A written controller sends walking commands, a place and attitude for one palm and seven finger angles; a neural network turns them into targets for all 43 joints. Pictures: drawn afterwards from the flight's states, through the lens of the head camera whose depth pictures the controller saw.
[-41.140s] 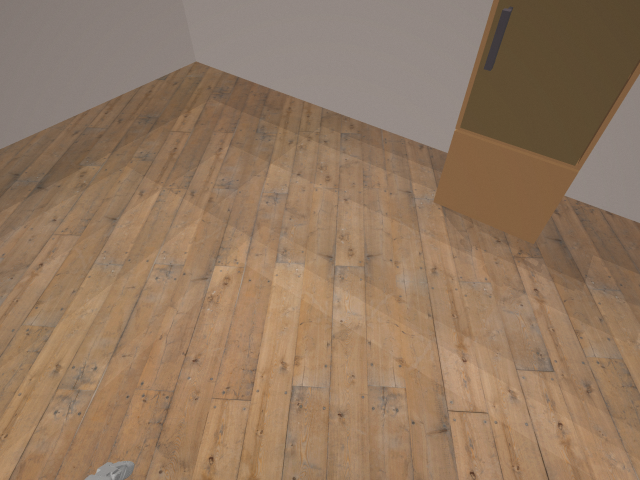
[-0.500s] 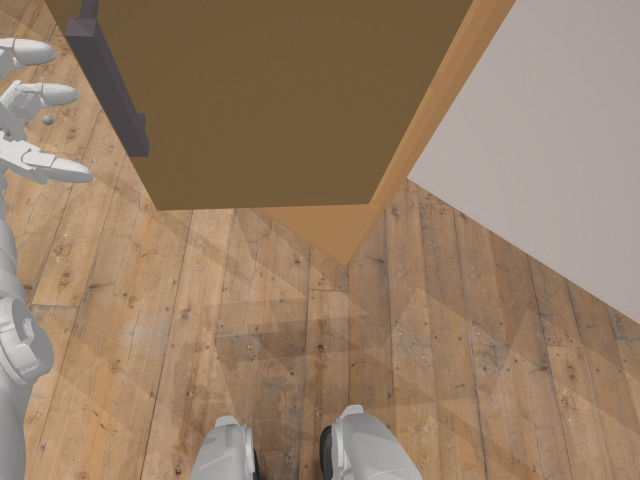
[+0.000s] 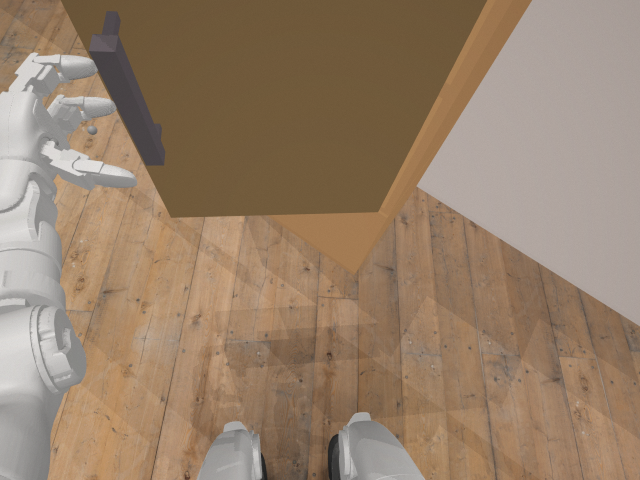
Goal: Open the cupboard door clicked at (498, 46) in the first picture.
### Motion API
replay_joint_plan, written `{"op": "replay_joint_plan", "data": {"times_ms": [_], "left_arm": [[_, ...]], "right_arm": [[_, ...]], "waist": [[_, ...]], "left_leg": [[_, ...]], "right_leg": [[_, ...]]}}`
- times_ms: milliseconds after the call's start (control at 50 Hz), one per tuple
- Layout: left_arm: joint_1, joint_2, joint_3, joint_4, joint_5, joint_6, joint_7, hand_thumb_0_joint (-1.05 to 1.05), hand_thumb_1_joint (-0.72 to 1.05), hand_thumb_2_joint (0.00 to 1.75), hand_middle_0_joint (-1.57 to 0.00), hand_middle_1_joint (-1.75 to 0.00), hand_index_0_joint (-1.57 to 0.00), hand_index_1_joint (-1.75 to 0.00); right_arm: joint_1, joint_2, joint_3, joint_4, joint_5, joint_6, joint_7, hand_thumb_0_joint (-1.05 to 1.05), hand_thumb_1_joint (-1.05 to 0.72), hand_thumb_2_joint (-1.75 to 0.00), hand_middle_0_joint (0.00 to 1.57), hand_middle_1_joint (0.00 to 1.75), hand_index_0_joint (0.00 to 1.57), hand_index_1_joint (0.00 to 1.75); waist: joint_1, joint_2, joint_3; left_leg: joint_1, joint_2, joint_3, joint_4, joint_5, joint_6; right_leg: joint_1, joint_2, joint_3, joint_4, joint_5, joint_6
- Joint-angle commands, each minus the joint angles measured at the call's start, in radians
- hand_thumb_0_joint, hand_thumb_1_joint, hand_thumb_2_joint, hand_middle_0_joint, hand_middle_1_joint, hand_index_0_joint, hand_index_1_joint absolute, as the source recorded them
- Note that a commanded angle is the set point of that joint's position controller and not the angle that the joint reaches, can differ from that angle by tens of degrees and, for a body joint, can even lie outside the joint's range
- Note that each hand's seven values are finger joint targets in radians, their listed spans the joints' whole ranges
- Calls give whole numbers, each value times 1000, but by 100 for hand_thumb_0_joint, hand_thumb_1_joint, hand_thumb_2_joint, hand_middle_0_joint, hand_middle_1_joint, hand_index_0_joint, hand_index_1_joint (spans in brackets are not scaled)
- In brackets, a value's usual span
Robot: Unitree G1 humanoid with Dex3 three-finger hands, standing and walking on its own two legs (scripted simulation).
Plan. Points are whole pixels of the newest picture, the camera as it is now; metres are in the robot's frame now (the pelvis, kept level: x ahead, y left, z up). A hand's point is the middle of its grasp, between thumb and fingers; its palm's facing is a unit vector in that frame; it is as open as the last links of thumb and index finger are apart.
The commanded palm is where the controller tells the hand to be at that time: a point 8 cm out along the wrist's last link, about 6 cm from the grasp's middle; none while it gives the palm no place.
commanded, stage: slide the fingers in behind the handle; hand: left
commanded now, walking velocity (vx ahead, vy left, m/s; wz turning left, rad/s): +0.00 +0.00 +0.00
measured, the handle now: (136, 97) +0.55 +0.19 +0.07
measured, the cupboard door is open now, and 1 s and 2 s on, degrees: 40 39 39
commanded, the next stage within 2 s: move the hooked fingers beside the handle in 0.98 s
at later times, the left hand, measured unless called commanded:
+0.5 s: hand (107, 137) +0.50 +0.21 +0.07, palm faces +0.09 -1.00 +0.00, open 15.0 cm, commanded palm +0.48 +0.21 +0.07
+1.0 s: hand (115, 135) +0.50 +0.21 +0.07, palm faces +0.09 -1.00 -0.01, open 15.4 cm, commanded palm +0.48 +0.20 +0.07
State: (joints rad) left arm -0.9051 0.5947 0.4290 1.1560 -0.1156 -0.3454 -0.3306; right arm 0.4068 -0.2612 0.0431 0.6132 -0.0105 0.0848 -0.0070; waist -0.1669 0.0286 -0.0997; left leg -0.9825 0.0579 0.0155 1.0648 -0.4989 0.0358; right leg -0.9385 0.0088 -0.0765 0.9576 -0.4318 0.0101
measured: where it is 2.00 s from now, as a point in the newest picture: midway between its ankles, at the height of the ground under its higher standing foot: outside the picture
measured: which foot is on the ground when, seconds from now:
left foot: down 0.00-1.00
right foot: down 0.00-1.00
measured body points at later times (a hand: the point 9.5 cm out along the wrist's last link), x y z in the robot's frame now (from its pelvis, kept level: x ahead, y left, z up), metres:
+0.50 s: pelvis +0.00 -0.01 +0.00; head +0.14 +0.02 +0.43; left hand +0.49 +0.27 +0.07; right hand +0.02 -0.27 -0.11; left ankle -0.01 +0.09 -0.67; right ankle +0.01 -0.13 -0.67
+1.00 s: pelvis +0.00 -0.02 +0.00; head +0.14 +0.02 +0.42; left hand +0.49 +0.26 +0.07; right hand +0.02 -0.28 -0.12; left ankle -0.01 +0.09 -0.67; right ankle +0.01 -0.13 -0.67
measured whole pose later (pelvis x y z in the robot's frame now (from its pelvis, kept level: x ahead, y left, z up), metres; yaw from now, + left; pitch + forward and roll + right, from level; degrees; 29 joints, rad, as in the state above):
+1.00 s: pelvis +0.00 -0.02 +0.00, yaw +3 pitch +23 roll -4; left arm -0.96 0.49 0.28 1.19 -0.15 -0.40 -0.19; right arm 0.37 -0.26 0.02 0.69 -0.02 0.04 0.01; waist -0.13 0.03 -0.10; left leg -0.99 0.03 -0.04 1.07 -0.49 0.01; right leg -0.93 -0.01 -0.12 0.99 -0.46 -0.01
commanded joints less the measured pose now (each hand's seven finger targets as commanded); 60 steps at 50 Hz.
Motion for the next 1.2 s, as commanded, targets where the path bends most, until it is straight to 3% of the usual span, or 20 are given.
{"op": "replay_joint_plan", "data": {"times_ms": [0, 40, 80, 140, 160, 200, 340, 500, 520, 580, 600, 660, 740, 780, 840, 880, 920, 960, 1080, 1180], "left_arm": [[-448, 154, -31, -221, -15, -84, -14, 0, -50, 30, -30, -120, -30, -120], [-473, 135, -57, -226, -7, -90, -5, 0, -50, 30, -30, -120, -30, -120], [-479, 108, -80, -238, 8, -97, 6, 0, -50, 30, -30, -120, -30, -120], [-493, 70, -107, -261, 3, -107, 17, 0, -50, 30, -30, -120, -30, -120], [-496, 63, -116, -274, 5, -111, 19, 0, -50, 30, -30, -120, -30, -120], [-476, -1, -156, -251, -2, -106, 20, 0, -50, 30, -30, -120, -30, -120], [-537, -40, -189, -251, -1, -122, 41, 0, -50, 30, -30, -120, -30, -120], [-545, -69, -220, -258, 3, -131, 43, 0, -50, 30, -30, -120, -30, -120], [-538, -110, -254, -254, 5, -130, 42, 0, -50, 30, -30, -120, -30, -120], [-552, -134, -273, -268, 2, -135, 49, 0, -50, 30, -30, -120, -30, -120], [-558, -119, -259, -271, 2, -137, 54, 0, -50, 30, -30, -120, -30, -120], [-571, -125, -270, -269, 8, -140, 61, 0, -50, 30, -30, -120, -30, -120], [-601, -137, -281, -221, 15, -137, 77, 0, -50, 30, -30, -120, -30, -120], [-606, -99, -250, -228, 21, -142, 80, 0, -50, 30, -30, -120, -30, -120], [-594, -143, -280, -196, 12, -137, 67, 0, -50, 30, -30, -120, -30, -120], [-592, -88, -241, -183, 13, -131, 62, 0, -50, 30, -30, -120, -30, -120], [-590, -82, -241, -183, 14, -129, 55, 0, -50, 30, -30, -120, -30, -120], [-612, -93, -253, -249, 8, -144, 48, 0, -50, 30, -30, -120, -30, -120], [-552, -131, -268, -260, -2, -140, 52, 0, -50, 30, -30, -120, -30, -120], [-517, -103, -239, -257, 3, -147, 63, 0, -50, 30, -30, -120, -30, -120]], "right_arm": [[193, -199, -77, -18, -6, -12, -9, 0, -90, -90, 20, 30, 20, 30], [191, -196, -77, -12, -5, -12, -10, 0, -90, -90, 20, 30, 20, 30], [189, -190, -80, -6, -8, -13, -6, 0, -90, -90, 20, 30, 20, 30], [189, -187, -80, -2, -10, -17, -3, 0, -90, -90, 20, 30, 20, 30], [186, -187, -83, 1, -10, -17, -1, 0, -90, -90, 20, 30, 20, 30], [177, -182, -84, 7, -10, -18, 4, 0, -90, -90, 20, 30, 20, 30], [176, -181, -84, 22, -13, -32, 3, 0, -90, -90, 20, 30, 20, 30], [163, -179, -87, 32, -13, -38, 10, 0, -90, -90, 20, 30, 20, 30], [159, -174, -86, 30, -12, -40, 11, 0, -90, -90, 20, 30, 20, 30], [158, -173, -89, 38, -14, -42, 15, 0, -90, -90, 20, 30, 20, 30], [163, -176, -92, 43, -15, -42, 13, 0, -90, -90, 20, 30, 20, 30], [158, -174, -89, 45, -13, -44, 13, 0, -90, -90, 20, 30, 20, 30], [157, -177, -86, 52, -14, -50, 11, 0, -90, -90, 20, 30, 20, 30], [162, -179, -90, 54, -16, -53, 10, 0, -90, -90, 20, 30, 20, 30], [163, -175, -85, 54, -15, -57, 11, 0, -90, -90, 20, 30, 20, 30], [162, -183, -84, 57, -14, -54, 10, 0, -90, -90, 20, 30, 20, 30], [162, -183, -83, 50, -13, -56, 8, 0, -90, -90, 20, 30, 20, 30], [164, -178, -85, 47, -15, -60, 10, 0, -90, -90, 20, 30, 20, 30], [164, -175, -89, 42, -12, -51, 16, 0, -90, -90, 20, 30, 20, 30], [165, -174, -90, 44, -11, -45, 18, 0, -90, -90, 20, 30, 20, 30]], "waist": [[-39, 175, -506], [-54, 171, -473], [-45, 216, -488], [-56, 193, -493], [-50, 219, -516], [-57, 206, -484], [-80, 176, -476], [-76, 184, -493], [-81, 185, -494], [-80, 210, -501], [-86, 167, -499], [-82, 196, -502], [-102, 165, -429], [-92, 162, -486], [-103, 156, -462], [-95, 152, -469], [-94, 138, -478], [-81, 221, -546], [-76, 189, -516], [-63, 175, -509]], "left_leg": [[528, -6, -107, -100, 576, -25], [524, -6, -106, -98, 567, -22], [563, -5, -114, -100, 592, -31], [567, -6, -117, -99, 598, -28], [597, -3, -123, -100, 626, -35], [591, -4, -121, -101, 603, -35], [562, -15, -118, -97, 555, -23], [556, -22, -114, -92, 527, -22], [563, -23, -114, -93, 529, -22], [588, -21, -121, -90, 562, -27], [583, -18, -126, -92, 556, -25], [578, -24, -123, -91, 547, -25], [530, -27, -126, -98, 462, -20], [532, -31, -120, -90, 468, -17], [525, -32, -118, -89, 475, -15], [501, -32, -115, -86, 444, -15], [486, -34, -112, -87, 439, -12], [562, -31, -117, -84, 521, -20], [578, -25, -120, -93, 560, -23], [582, -25, -119, -97, 594, -25]], "right_leg": [[81, 54, 6, -71, 312, -32], [63, 53, 6, -73, 306, -34], [42, 52, 3, -73, 294, -35], [53, 52, 0, -72, 304, -36], [47, 52, 2, -73, 306, -35], [31, 51, -3, -80, 295, -36], [44, 49, 0, -77, 305, -38], [54, 46, 7, -76, 310, -40], [49, 46, 6, -77, 311, -39], [36, 46, 2, -73, 315, -40], [41, 46, -1, -75, 315, -39], [38, 44, 3, -72, 311, -40], [10, 43, 0, -77, 262, -42], [39, 41, 10, -74, 283, -41], [30, 41, 7, -75, 287, -42], [40, 40, 11, -74, 277, -41], [57, 40, 15, -73, 284, -40], [49, 39, 13, -63, 311, -43], [53, 46, 1, -73, 321, -40], [69, 47, 1, -75, 340, -40]]}}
